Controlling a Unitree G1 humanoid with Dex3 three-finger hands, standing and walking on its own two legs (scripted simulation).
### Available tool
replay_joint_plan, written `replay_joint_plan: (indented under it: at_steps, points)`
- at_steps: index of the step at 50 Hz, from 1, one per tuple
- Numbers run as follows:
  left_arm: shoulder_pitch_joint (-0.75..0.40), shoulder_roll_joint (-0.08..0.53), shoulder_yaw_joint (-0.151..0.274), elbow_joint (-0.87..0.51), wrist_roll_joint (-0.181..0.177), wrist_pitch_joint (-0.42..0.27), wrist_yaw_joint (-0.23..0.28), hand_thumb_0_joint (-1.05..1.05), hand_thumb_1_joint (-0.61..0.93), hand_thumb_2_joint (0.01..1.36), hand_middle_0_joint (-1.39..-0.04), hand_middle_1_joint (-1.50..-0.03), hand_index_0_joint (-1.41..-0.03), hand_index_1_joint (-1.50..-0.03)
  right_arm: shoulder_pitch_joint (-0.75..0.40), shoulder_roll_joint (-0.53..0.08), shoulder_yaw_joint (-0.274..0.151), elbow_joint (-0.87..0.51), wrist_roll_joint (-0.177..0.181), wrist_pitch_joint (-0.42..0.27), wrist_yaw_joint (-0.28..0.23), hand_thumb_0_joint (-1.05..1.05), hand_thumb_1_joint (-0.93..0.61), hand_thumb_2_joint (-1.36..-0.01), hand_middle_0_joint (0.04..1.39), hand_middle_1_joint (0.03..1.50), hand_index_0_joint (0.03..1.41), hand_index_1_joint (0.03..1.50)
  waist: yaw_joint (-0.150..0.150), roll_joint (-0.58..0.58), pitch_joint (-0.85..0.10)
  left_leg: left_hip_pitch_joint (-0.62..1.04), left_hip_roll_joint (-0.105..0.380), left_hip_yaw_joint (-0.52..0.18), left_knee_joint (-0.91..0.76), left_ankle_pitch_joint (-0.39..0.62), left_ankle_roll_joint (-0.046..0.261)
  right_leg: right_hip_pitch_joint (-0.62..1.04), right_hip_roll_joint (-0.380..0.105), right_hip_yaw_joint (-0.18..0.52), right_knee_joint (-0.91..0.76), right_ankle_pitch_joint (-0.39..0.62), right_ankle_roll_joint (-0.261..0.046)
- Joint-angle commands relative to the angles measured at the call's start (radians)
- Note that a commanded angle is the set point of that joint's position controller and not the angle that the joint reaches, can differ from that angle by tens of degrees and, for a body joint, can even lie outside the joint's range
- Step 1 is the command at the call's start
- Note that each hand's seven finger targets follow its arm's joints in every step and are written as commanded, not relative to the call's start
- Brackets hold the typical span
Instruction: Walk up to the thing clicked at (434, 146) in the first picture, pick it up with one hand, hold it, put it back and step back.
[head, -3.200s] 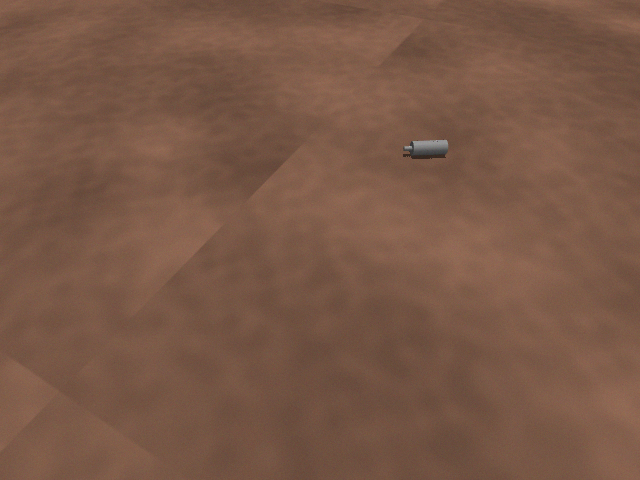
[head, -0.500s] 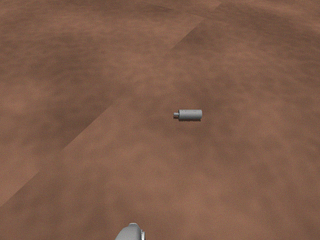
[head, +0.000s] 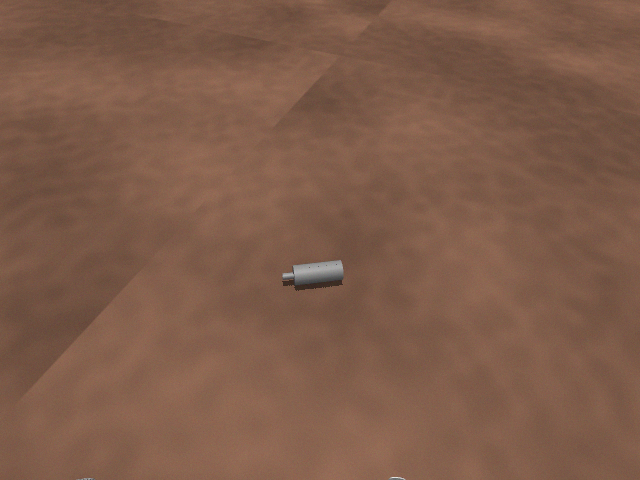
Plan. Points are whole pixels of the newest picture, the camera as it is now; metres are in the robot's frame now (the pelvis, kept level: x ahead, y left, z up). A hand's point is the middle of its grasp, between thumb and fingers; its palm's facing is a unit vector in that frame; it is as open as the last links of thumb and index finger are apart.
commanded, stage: walk up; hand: left
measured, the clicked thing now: (312, 273) +0.98 +0.02 -0.72
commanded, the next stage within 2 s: none
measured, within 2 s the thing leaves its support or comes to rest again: neither
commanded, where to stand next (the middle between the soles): +0.60 -0.29 m, yaw +7 degrees
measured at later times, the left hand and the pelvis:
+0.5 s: hand (210, 474) +0.19 +0.16 -0.16, palm faces +0.08 -0.95 -0.30, open 7.4 cm; pelvis +0.19 -0.11 +0.00, yaw +4 degrees
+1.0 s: hand (287, 327) +0.41 +0.06 -0.13, palm faces +0.02 -0.92 -0.40, open 7.4 cm; pelvis +0.34 -0.23 -0.02, yaw +2 degrees
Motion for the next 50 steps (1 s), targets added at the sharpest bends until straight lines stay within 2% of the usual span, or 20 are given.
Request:
replay_joint_plan:
  at_steps: [1,2,3,4,5,10,16,19,22,24,25,27,28,32,35,44,47,48,49,50]
  points:
    - [0.101,0.18,0.067,-0.03,0.007,-0.046,0.026,0.0,0.9,0.9,-0.2,-0.3,-0.2,-0.3,-0.059,-0.249,-0.078,-0.081,-0.001,-0.013,-0.032,0.0,-0.9,-0.9,0.2,0.3,0.2,0.3,0.107,0.092,-0.105,-0.208,0.106,-0.046,0.125,0.174,0.175,0.357,0.085,-0.08,-0.088,-0.077,-0.033]
    - [0.207,0.245,0.094,0.0,0.015,-0.059,0.041,0.0,0.9,0.9,-0.2,-0.3,-0.2,-0.3,-0.002,-0.173,-0.052,-0.077,-0.001,-0.008,-0.031,0.0,-0.9,-0.9,0.2,0.3,0.2,0.3,0.152,-0.14,-0.162,-0.316,0.014,0.005,0.442,0.149,0.145,0.503,0.034,0.047,-0.212,-0.249,-0.059]
    - [0.222,0.322,0.105,-0.019,0.018,-0.068,0.058,0.0,0.9,0.9,-0.2,-0.3,-0.2,-0.3,0.022,-0.093,-0.018,-0.104,0.012,-0.007,-0.033,0.0,-0.9,-0.9,0.2,0.3,0.2,0.3,0.154,-0.349,-0.123,-0.577,-0.136,-0.03,0.625,-0.175,0.1,0.563,-0.166,0.416,-0.367,-0.302,-0.113]
    - [0.189,0.338,0.103,-0.027,-0.004,-0.064,0.066,0.0,0.9,0.9,-0.2,-0.3,-0.2,-0.3,-0.02,-0.185,-0.045,-0.099,0.014,0.006,-0.045,0.0,-0.9,-0.9,0.2,0.3,0.2,0.3,0.157,-0.272,-0.11,-0.63,-0.102,-0.085,0.724,-0.182,0.098,0.553,-0.234,0.528,-0.428,-0.315,-0.175]
    - [0.146,0.322,0.098,-0.05,-0.011,-0.058,0.072,0.0,0.9,0.9,-0.2,-0.3,-0.2,-0.3,-0.049,-0.22,-0.053,-0.087,0.011,0.006,-0.049,0.0,-0.9,-0.9,0.2,0.3,0.2,0.3,0.143,-0.219,-0.073,-0.624,-0.057,-0.123,0.745,-0.147,0.101,0.466,-0.243,0.522,-0.427,-0.299,-0.21]
    - [0.051,0.186,0.049,-0.081,-0.012,-0.079,0.09,0.0,0.9,0.9,-0.2,-0.3,-0.2,-0.3,0.032,-0.179,-0.046,-0.011,0.018,0.014,-0.023,0.0,-0.9,-0.9,0.2,0.3,0.2,0.3,0.049,-0.115,-0.021,-0.451,-0.042,-0.158,0.569,0.058,0.097,0.301,-0.058,0.092,-0.344,0.141,-0.141]
    - [0.085,0.174,0.044,-0.131,0.002,-0.082,0.085,0.0,0.9,0.9,-0.2,-0.3,-0.2,-0.3,-0.068,-0.171,-0.051,-0.05,0.009,0.021,-0.01,0.0,-0.9,-0.9,0.2,0.3,0.2,0.3,0.088,-0.051,0.045,-0.487,-0.038,-0.122,0.322,0.111,0.065,0.316,-0.094,0.081,-0.428,-0.046,-0.162]
    - [0.118,0.17,0.041,-0.141,0.005,-0.072,0.082,0.0,0.9,0.9,-0.2,-0.3,-0.2,-0.3,-0.123,-0.157,-0.047,-0.08,0.007,0.014,-0.011,0.0,-0.9,-0.9,0.2,0.3,0.2,0.3,0.106,-0.03,0.034,-0.427,-0.032,-0.083,0.197,0.147,0.071,0.348,-0.11,0.078,-0.373,0.071,-0.158]
    - [0.116,0.173,0.037,-0.146,0.007,-0.061,0.084,0.0,0.9,0.9,-0.2,-0.3,-0.2,-0.3,-0.102,-0.146,-0.053,-0.082,0.011,0.012,-0.015,0.0,-0.9,-0.9,0.2,0.3,0.2,0.3,0.086,-0.006,0.029,-0.314,-0.074,-0.028,0.151,0.143,0.09,0.32,-0.082,0.026,-0.304,0.194,-0.128]
    - [0.095,0.174,0.029,-0.162,0.004,-0.057,0.085,0.0,0.9,0.9,-0.2,-0.3,-0.2,-0.3,0.01,-0.153,-0.065,-0.058,0.01,0.003,-0.027,0.0,-0.9,-0.9,0.2,0.3,0.2,0.3,0.002,0.064,-0.021,-0.035,-0.132,0.003,0.046,0.175,0.119,0.189,-0.035,-0.035,-0.103,0.33,-0.109]
    - [0.115,0.14,0.016,-0.173,0.005,-0.06,0.086,0.0,0.9,0.9,-0.2,-0.3,-0.2,-0.3,0.12,-0.193,-0.082,-0.035,0.004,-0.002,-0.04,0.0,-0.9,-0.9,0.2,0.3,0.2,0.3,-0.053,0.152,-0.087,0.157,-0.103,-0.064,0.003,0.151,0.157,0.092,0.022,-0.074,0.108,0.326,-0.078]
    - [0.187,0.085,0.01,-0.172,0.001,-0.049,0.089,0.0,0.9,0.9,-0.2,-0.3,-0.2,-0.3,0.187,-0.313,-0.116,-0.068,-0.01,-0.002,-0.064,0.0,-0.9,-0.9,0.2,0.3,0.2,0.3,-0.056,0.31,-0.17,0.355,0.328,-0.793,-0.181,-0.03,0.323,-0.269,0.19,-0.04,0.535,-0.386,0.009]
    - [0.173,0.21,0.037,-0.16,0.009,-0.033,0.097,0.0,0.9,0.9,-0.2,-0.3,-0.2,-0.3,0.135,-0.324,-0.125,-0.082,0.024,0.002,-0.068,0.0,-0.9,-0.9,0.2,0.3,0.2,0.3,-0.054,0.179,-0.171,0.29,0.401,-0.871,-0.223,-0.14,0.392,-0.261,0.121,0.085,0.62,-0.384,-0.006]
    - [0.157,0.171,0.035,-0.117,0.0,-0.023,0.077,0.0,0.9,0.9,-0.2,-0.3,-0.2,-0.3,-0.018,-0.224,-0.08,-0.11,0.019,-0.009,-0.063,0.0,-0.9,-0.9,0.2,0.3,0.2,0.3,0.014,0.114,0.009,-0.071,0.201,-0.37,-0.231,0.081,0.274,-0.136,0.063,0.109,0.545,-0.202,-0.005]
    - [0.188,0.13,0.029,-0.099,-0.002,-0.014,0.058,0.0,0.9,0.9,-0.2,-0.3,-0.2,-0.3,-0.036,-0.239,-0.077,-0.104,0.009,-0.023,-0.049,0.0,-0.9,-0.9,0.2,0.3,0.2,0.3,0.041,0.205,0.032,-0.153,0.139,-0.207,-0.222,0.169,0.256,-0.078,0.047,0.06,0.424,-0.124,0.01]
    - [0.065,0.139,0.045,-0.08,0.0,-0.017,0.026,0.0,0.9,0.9,-0.2,-0.3,-0.2,-0.3,-0.093,-0.315,-0.102,-0.099,-0.006,-0.013,-0.027,0.0,-0.9,-0.9,0.2,0.3,0.2,0.3,0.035,0.272,0.004,-0.238,0.132,-0.163,-0.209,-0.178,0.234,0.131,0.042,-0.076,0.038,-0.066,0.004]
    - [0.179,0.179,0.066,-0.03,0.011,-0.038,0.043,0.0,0.9,0.9,-0.2,-0.3,-0.2,-0.3,-0.08,-0.243,-0.081,-0.092,-0.013,0.01,-0.03,0.0,-0.9,-0.9,0.2,0.3,0.2,0.3,0.098,0.079,-0.057,-0.315,0.07,-0.093,0.089,-0.176,0.191,0.352,0.095,-0.101,-0.076,-0.145,-0.012]
    - [0.265,0.24,0.091,-0.003,0.02,-0.053,0.058,0.0,0.9,0.9,-0.2,-0.3,-0.2,-0.3,-0.023,-0.153,-0.05,-0.084,-0.014,0.019,-0.03,0.0,-0.9,-0.9,0.2,0.3,0.2,0.3,0.142,-0.175,-0.072,-0.413,-0.009,-0.025,0.409,-0.123,0.156,0.448,0.031,0.057,-0.203,-0.341,-0.036]
    - [0.289,0.301,0.093,-0.029,0.021,-0.067,0.075,0.0,0.9,0.9,-0.2,-0.3,-0.2,-0.3,-0.018,-0.079,-0.017,-0.107,0.0,0.02,-0.035,0.0,-0.9,-0.9,0.2,0.3,0.2,0.3,0.16,-0.337,-0.019,-0.618,-0.155,-0.087,0.641,-0.204,0.107,0.439,-0.148,0.43,-0.384,-0.438,-0.082]
    - [0.238,0.319,0.088,-0.046,0.006,-0.067,0.081,0.0,0.9,0.9,-0.2,-0.3,-0.2,-0.3,-0.069,-0.173,-0.047,-0.108,0.009,0.027,-0.045,0.0,-0.9,-0.9,0.2,0.3,0.2,0.3,0.15,-0.264,-0.001,-0.652,-0.131,-0.143,0.712,-0.167,0.099,0.41,-0.228,0.558,-0.475,-0.419,-0.151]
